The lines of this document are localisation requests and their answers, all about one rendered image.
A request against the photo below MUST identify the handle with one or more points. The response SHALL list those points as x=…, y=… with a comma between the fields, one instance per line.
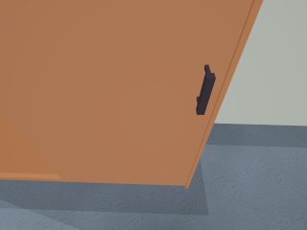
x=206, y=89

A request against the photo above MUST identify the wardrobe door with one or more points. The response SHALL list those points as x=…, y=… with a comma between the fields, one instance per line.
x=16, y=154
x=105, y=91

